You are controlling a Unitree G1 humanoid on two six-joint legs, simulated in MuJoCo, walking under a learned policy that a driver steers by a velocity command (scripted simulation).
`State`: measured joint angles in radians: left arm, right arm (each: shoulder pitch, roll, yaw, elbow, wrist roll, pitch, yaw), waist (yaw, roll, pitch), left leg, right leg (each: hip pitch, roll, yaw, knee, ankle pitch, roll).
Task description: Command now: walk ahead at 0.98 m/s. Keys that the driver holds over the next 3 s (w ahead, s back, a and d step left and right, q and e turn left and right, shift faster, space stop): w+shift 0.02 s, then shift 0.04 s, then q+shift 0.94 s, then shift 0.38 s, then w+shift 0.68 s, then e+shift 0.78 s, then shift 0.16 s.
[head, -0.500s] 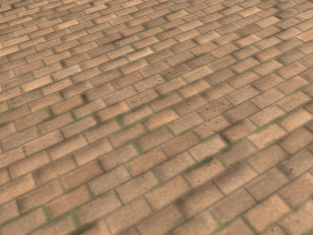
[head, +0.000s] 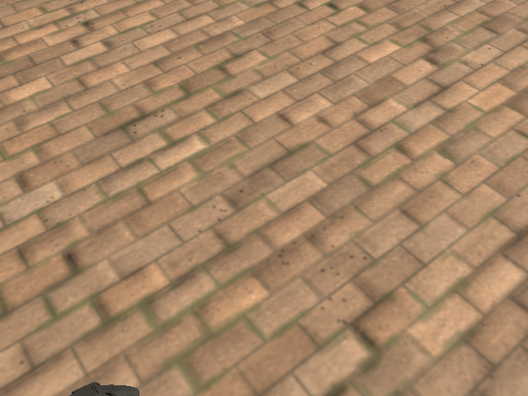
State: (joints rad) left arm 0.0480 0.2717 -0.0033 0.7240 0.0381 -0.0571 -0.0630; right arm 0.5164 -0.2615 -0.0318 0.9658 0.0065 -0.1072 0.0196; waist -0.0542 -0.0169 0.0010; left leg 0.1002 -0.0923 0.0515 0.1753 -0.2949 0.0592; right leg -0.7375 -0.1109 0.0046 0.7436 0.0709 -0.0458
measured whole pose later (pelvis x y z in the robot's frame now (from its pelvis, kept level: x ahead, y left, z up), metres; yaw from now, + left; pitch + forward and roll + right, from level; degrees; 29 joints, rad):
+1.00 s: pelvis +0.49 -0.03 -0.01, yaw +45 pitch +2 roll -1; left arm 0.04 0.30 0.07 0.74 -0.01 -0.02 0.00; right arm 0.15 -0.35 -0.12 0.54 0.02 0.06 -0.04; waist -0.02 0.01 0.05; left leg -0.39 -0.18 -0.30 0.55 -0.17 0.02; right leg -0.36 0.06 0.15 0.51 -0.22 0.05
